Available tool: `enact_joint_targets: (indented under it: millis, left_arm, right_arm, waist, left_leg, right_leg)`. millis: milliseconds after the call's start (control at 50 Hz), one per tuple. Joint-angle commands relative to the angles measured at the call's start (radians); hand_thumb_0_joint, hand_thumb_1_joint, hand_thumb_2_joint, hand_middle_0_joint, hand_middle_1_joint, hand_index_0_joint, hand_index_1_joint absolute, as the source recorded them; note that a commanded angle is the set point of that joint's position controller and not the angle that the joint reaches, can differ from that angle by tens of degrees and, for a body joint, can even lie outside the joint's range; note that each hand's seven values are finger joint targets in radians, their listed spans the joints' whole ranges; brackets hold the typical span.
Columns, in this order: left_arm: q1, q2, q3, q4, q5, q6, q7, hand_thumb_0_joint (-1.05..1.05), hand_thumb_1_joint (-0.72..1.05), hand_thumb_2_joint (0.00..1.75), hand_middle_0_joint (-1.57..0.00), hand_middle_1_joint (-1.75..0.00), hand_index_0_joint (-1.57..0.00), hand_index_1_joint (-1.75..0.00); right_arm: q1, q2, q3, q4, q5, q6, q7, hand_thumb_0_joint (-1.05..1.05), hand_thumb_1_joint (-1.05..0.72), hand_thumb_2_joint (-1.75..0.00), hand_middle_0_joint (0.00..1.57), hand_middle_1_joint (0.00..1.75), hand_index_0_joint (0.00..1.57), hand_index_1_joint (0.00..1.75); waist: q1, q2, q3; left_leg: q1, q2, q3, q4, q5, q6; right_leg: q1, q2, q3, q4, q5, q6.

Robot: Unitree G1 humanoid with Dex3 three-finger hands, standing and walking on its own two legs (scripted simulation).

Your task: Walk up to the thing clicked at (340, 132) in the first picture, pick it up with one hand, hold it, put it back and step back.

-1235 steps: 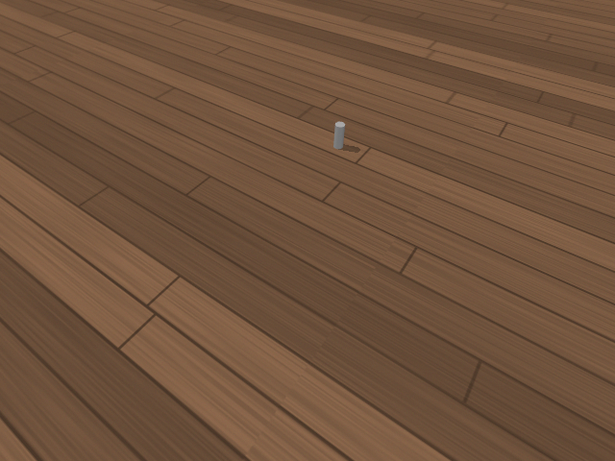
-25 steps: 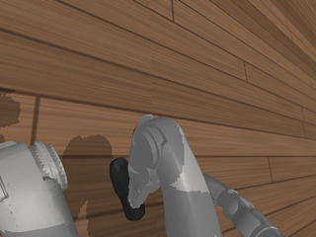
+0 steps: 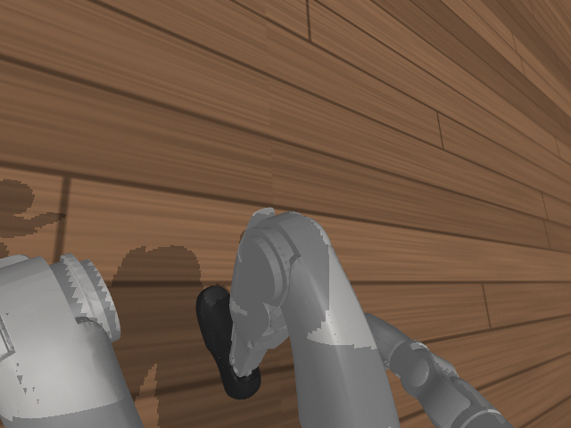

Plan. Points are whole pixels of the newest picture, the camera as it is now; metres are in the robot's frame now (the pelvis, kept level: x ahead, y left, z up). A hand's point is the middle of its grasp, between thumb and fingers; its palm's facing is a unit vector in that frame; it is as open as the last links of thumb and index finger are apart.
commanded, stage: withdraw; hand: left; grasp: from the side
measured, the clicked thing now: out of the picture +0.42 +0.29 -0.22
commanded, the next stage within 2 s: rise in 0.22 s
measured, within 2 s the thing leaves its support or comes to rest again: neither
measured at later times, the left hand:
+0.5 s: hand out of the picture +0.36 +0.39 -0.07, palm faces +0.35 -0.91 -0.21, open 17.3 cm
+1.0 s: hand out of the picture +0.25 +0.34 +0.11, palm faces +0.33 -0.82 -0.48, open 17.2 cm
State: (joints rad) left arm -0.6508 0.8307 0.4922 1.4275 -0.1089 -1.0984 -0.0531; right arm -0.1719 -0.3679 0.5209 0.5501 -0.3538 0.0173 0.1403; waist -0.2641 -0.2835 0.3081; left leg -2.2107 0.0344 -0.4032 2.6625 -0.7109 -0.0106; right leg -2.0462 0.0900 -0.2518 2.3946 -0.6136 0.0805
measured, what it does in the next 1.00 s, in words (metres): rises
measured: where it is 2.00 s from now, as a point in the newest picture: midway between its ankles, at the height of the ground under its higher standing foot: (165, 404)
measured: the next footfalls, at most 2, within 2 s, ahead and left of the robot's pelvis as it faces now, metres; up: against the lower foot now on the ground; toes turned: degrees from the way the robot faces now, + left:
none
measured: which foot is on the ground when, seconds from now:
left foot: down 0.00-1.00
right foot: down 0.00-1.00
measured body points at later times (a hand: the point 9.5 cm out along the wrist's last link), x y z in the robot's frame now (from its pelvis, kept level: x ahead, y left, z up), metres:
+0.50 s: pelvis +0.00 -0.01 +0.03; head +0.18 +0.16 +0.41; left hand +0.34 +0.43 -0.06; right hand +0.21 -0.24 -0.04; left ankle +0.08 +0.12 -0.25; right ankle +0.14 -0.12 -0.25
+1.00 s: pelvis +0.03 -0.02 +0.21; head +0.20 +0.05 +0.62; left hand +0.23 +0.38 +0.15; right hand +0.25 -0.22 +0.09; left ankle +0.08 +0.12 -0.25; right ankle +0.14 -0.13 -0.25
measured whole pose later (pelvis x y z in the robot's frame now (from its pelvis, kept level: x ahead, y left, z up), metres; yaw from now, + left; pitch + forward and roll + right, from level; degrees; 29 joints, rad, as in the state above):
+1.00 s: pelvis +0.03 -0.02 +0.21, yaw +13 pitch +31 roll -4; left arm -0.08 0.46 0.29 0.43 0.04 0.00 0.06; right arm 0.09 -0.25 0.00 0.54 0.05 0.12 -0.03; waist -0.04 0.01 -0.15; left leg -1.79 0.06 -0.07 1.87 -0.63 -0.01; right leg -1.74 -0.01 -0.05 1.82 -0.64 0.02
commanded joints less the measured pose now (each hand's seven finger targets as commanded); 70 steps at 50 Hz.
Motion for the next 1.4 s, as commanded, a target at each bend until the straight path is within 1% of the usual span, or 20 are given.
enact_joint_targets:
  millis: [0,100,200,280,320,340,380,460,500,540,700,760,900,940,1060,1140,1240,1340,1360,1380]
  left_arm:
    - [-0.208,0.263,0.079,-0.223,-0.005,-0.074,-0.004,0.0,-0.38,0.17,-0.18,-0.13,-0.18,-0.13]
    - [-0.166,0.291,0.135,-0.382,-0.013,-0.014,-0.052,0.0,-0.44,0.11,-0.13,-0.07,-0.13,-0.07]
    - [-0.069,0.097,-0.004,-0.492,-0.053,0.128,-0.15,0.0,-0.48,0.11,-0.15,-0.1,-0.15,-0.1]
    - [-0.071,0.064,-0.003,-0.501,-0.095,0.228,-0.191,0.0,-0.56,0.05,-0.05,-0.06,-0.07,-0.04]
    - [-0.111,0.103,0.032,-0.543,-0.1,0.249,-0.199,0.0,-0.48,0.08,-0.05,-0.02,-0.04,-0.03]
    - [-0.043,0.3,0.105,-0.467,0.069,0.314,-0.149,0.0,-0.53,0.06,-0.07,-0.04,-0.06,-0.05]
    - [-0.137,0.196,0.051,-0.568,0.065,0.359,-0.139,0.0,-0.54,0.08,-0.07,-0.06,-0.06,-0.06]
    - [-0.128,0.296,0.104,-0.692,0.128,0.482,-0.094,0.0,-0.59,0.08,-0.1,-0.07,-0.08,-0.08]
    - [-0.127,0.244,0.071,-0.712,0.144,0.547,-0.077,0.0,-0.52,0.08,-0.05,-0.06,-0.05,-0.06]
    - [-0.013,0.216,0.086,-0.672,0.157,0.613,-0.056,0.0,-0.53,0.07,-0.05,-0.06,-0.05,-0.06]
    - [0.168,-0.004,-0.052,-0.866,0.164,0.847,0.008,0.0,-0.51,0.09,-0.07,-0.07,-0.07,-0.07]
    - [0.247,0.011,-0.058,-1.045,0.158,0.919,0.045,0.0,-0.51,0.08,-0.06,-0.07,-0.06,-0.07]
    - [0.42,-0.02,-0.049,-1.236,0.145,1.032,0.135,0.0,-0.49,0.09,-0.06,-0.06,-0.06,-0.06]
    - [0.516,-0.112,-0.103,-1.167,0.143,1.062,0.15,0.0,-0.51,0.08,-0.06,-0.06,-0.05,-0.06]
    - [0.606,-0.253,-0.203,-1.151,0.13,1.121,0.183,0.0,-0.52,0.07,-0.05,-0.06,-0.05,-0.06]
    - [0.679,-0.32,-0.258,-1.148,0.125,1.164,0.2,0.0,-0.54,0.06,-0.05,-0.05,-0.05,-0.05]
    - [0.706,-0.32,-0.275,-1.288,0.118,1.215,0.228,0.0,-0.56,0.05,-0.05,-0.05,-0.05,-0.05]
    - [0.857,-0.418,-0.357,-1.312,0.111,1.277,0.243,0.0,-0.56,0.05,-0.05,-0.05,-0.05,-0.05]
    - [0.837,-0.386,-0.342,-1.417,0.109,1.281,0.25,0.0,-0.55,0.05,-0.05,-0.05,-0.05,-0.05]
    - [0.919,-0.437,-0.378,-1.366,0.11,1.298,0.249,0.0,-0.55,0.05,-0.05,-0.05,-0.05,-0.05]
  right_arm:
    - [0.036,-0.366,-0.131,-0.013,-0.003,0.016,-0.028,0.0,-0.9,-0.9,0.2,0.3,0.2,0.3]
    - [0.069,-0.363,-0.18,-0.011,0.017,0.026,-0.036,0.0,-0.91,-0.9,0.2,0.3,0.2,0.3]
    - [0.105,-0.34,-0.258,-0.025,0.085,0.018,-0.043,0.0,-0.91,-0.9,0.2,0.3,0.2,0.3]
    - [0.166,-0.309,-0.291,0.017,0.138,0.014,-0.049,0.0,-0.89,-0.9,0.2,0.3,0.2,0.3]
    - [0.182,-0.296,-0.306,0.019,0.155,0.013,-0.05,0.0,-0.86,-0.9,0.2,0.3,0.2,0.3]
    - [0.195,-0.257,-0.353,0.025,0.191,0.03,-0.058,0.0,-0.93,-0.92,0.2,0.3,0.2,0.3]
    - [0.217,-0.247,-0.381,0.012,0.209,0.047,-0.056,0.0,-0.93,-0.92,0.2,0.3,0.2,0.3]
    - [0.258,-0.227,-0.441,0.004,0.249,0.063,-0.068,0.0,-0.98,-0.93,0.2,0.3,0.2,0.3]
    - [0.285,-0.204,-0.469,0.015,0.268,0.072,-0.073,0.0,-0.9,-0.9,0.2,0.3,0.2,0.3]
    - [0.3,-0.191,-0.494,0.021,0.286,0.082,-0.08,0.0,-0.9,-0.9,0.2,0.3,0.2,0.3]
    - [0.331,-0.149,-0.59,-0.029,0.354,0.098,-0.108,0.0,-0.89,-0.9,0.2,0.3,0.2,0.3]
    - [0.34,-0.133,-0.602,-0.065,0.376,0.099,-0.128,0.0,-0.89,-0.9,0.2,0.3,0.2,0.3]
    - [0.332,-0.069,-0.596,-0.108,0.399,0.075,-0.188,0.0,-0.9,-0.9,0.2,0.3,0.2,0.3]
    - [0.321,-0.048,-0.591,-0.121,0.401,0.058,-0.205,0.0,-0.9,-0.9,0.2,0.3,0.2,0.3]
    - [0.357,-0.019,-0.581,-0.121,0.398,0.011,-0.241,0.0,-0.9,-0.9,0.2,0.3,0.2,0.3]
    - [0.374,-0.01,-0.576,-0.114,0.394,-0.021,-0.256,0.0,-0.9,-0.9,0.2,0.3,0.2,0.3]
    - [0.394,-0.002,-0.57,-0.127,0.397,-0.045,-0.279,0.0,-0.9,-0.9,0.2,0.3,0.2,0.3]
    - [0.398,0.021,-0.555,-0.151,0.395,-0.065,-0.307,0.0,-0.9,-0.9,0.2,0.3,0.2,0.3]
    - [0.409,0.021,-0.556,-0.152,0.393,-0.067,-0.313,0.0,-0.9,-0.9,0.2,0.3,0.2,0.3]
    - [0.402,0.026,-0.553,-0.165,0.392,-0.071,-0.318,0.0,-0.9,-0.9,0.2,0.3,0.2,0.3]
  waist:
    - [-0.064,0.63,-0.59]
    - [-0.023,0.714,-0.686]
    - [-0.004,0.672,-0.72]
    - [0.022,0.576,-0.67]
    - [0.039,0.547,-0.693]
    - [0.129,0.627,-0.768]
    - [0.094,0.661,-0.814]
    - [0.154,0.731,-0.905]
    - [0.146,0.709,-0.92]
    - [0.181,0.664,-0.908]
    - [0.199,0.464,-1.002]
    - [0.232,0.439,-1.074]
    - [0.251,0.407,-1.051]
    - [0.232,0.39,-0.995]
    - [0.212,0.363,-0.916]
    - [0.211,0.345,-0.864]
    - [0.237,0.372,-0.824]
    - [0.221,0.349,-0.735]
    - [0.237,0.377,-0.738]
    - [0.226,0.366,-0.711]
  left_leg:
    - [0.433,0.064,0.107,-0.354,0.151,-0.025]
    - [0.472,0.059,0.135,-0.384,0.173,-0.029]
    - [0.428,0.046,0.164,-0.419,0.138,-0.019]
    - [0.339,0.036,0.174,-0.426,0.057,0.001]
    - [0.319,0.032,0.183,-0.419,0.05,0.01]
    - [0.408,0.032,0.21,-0.485,0.074,0.007]
    - [0.435,0.039,0.211,-0.519,0.06,0.004]
    - [0.516,0.035,0.242,-0.595,0.059,0.003]
    - [0.514,0.03,0.258,-0.618,0.037,0.008]
    - [0.512,0.025,0.27,-0.642,0.056,0.008]
    - [0.607,0.013,0.284,-0.806,0.027,0.03]
    - [0.699,0.012,0.288,-0.895,0.029,0.032]
    - [0.842,0.002,0.335,-1.065,0.077,0.038]
    - [0.866,-0.003,0.358,-1.099,0.115,0.041]
    - [1.036,-0.005,0.382,-1.234,0.247,0.04]
    - [1.156,-0.007,0.385,-1.336,0.318,0.036]
    - [1.332,-0.007,0.388,-1.483,0.378,0.025]
    - [1.448,-0.012,0.395,-1.602,0.452,0.023]
    - [1.486,-0.014,0.398,-1.632,0.455,0.021]
    - [1.507,-0.015,0.398,-1.657,0.458,0.02]
  right_leg:
    - [0.259,0.03,-0.109,-0.144,0.179,-0.089]
    - [0.27,0.02,-0.083,-0.142,0.194,-0.095]
    - [0.215,0.009,-0.061,-0.169,0.178,-0.102]
    - [0.154,0.004,-0.045,-0.191,0.112,-0.101]
    - [0.151,0.001,-0.032,-0.194,0.097,-0.104]
    - [0.144,-0.007,-0.008,-0.216,0.073,-0.111]
    - [0.121,-0.009,0.006,-0.223,0.068,-0.116]
    - [0.109,-0.02,0.04,-0.251,0.052,-0.122]
    - [0.092,-0.023,0.059,-0.28,0.033,-0.124]
    - [0.09,-0.029,0.071,-0.302,0.031,-0.125]
    - [0.205,-0.046,0.126,-0.504,-0.005,-0.12]
    - [0.322,-0.053,0.151,-0.598,-0.005,-0.115]
    - [0.596,-0.066,0.207,-0.815,0.01,-0.107]
    - [0.666,-0.07,0.219,-0.88,0.035,-0.104]
    - [0.865,-0.078,0.231,-1.049,0.166,-0.098]
    - [0.996,-0.083,0.23,-1.156,0.237,-0.097]
    - [1.143,-0.088,0.221,-1.281,0.284,-0.099]
    - [1.294,-0.087,0.214,-1.403,0.362,-0.09]
    - [1.324,-0.088,0.212,-1.425,0.362,-0.091]
    - [1.344,-0.085,0.207,-1.449,0.368,-0.089]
